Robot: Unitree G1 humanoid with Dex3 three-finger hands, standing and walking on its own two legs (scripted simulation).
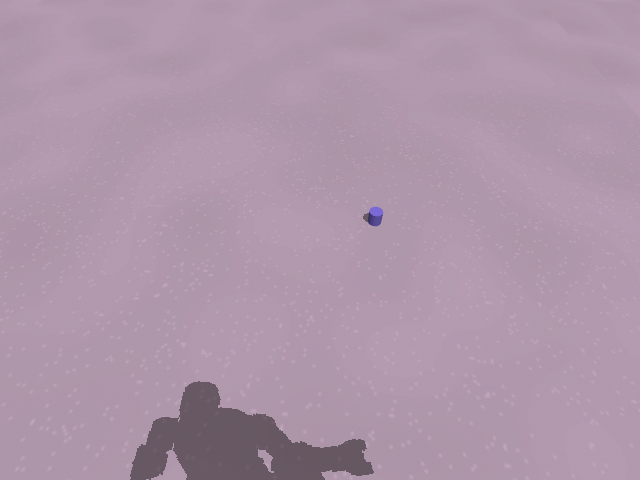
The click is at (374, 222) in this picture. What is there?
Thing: low tin
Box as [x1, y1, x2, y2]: [368, 207, 382, 225]
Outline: 372,207 369,211 368,222 372,225 378,225 380,223 382,210 378,207
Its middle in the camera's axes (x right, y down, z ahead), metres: +0.26 -0.08 +1.71
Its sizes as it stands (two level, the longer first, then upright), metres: 0.059 0.059 0.064
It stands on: the floor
